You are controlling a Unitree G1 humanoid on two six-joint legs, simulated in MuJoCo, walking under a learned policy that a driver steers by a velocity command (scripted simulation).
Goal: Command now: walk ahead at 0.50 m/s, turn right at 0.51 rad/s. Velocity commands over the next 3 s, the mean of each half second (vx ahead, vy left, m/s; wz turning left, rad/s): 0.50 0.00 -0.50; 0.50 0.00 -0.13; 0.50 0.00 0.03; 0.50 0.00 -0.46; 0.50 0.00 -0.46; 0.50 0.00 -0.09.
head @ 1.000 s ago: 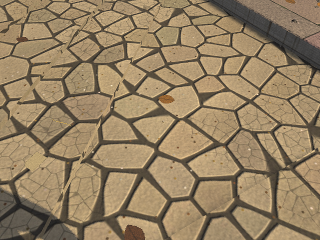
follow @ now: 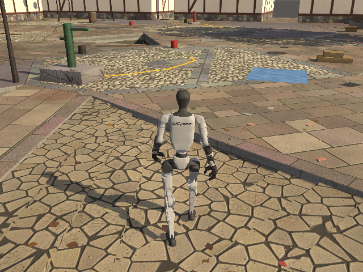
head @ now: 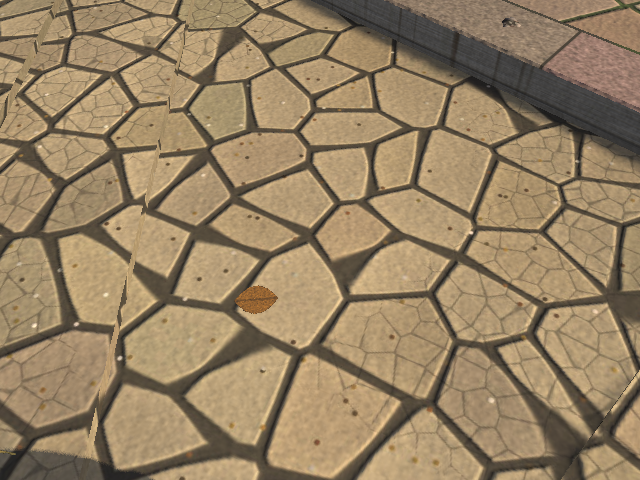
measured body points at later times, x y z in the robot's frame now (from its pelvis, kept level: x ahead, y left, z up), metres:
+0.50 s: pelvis +0.32 +0.02 -0.02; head +0.33 +0.03 +0.43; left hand +0.43 +0.29 -0.15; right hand +0.44 -0.27 -0.11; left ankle +0.44 +0.12 -0.75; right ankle +0.17 -0.09 -0.70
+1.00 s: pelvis +0.55 -0.09 -0.02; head +0.58 -0.11 +0.43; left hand +0.84 +0.07 -0.09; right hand +0.43 -0.34 -0.16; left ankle +0.45 +0.11 -0.70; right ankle +0.60 -0.21 -0.74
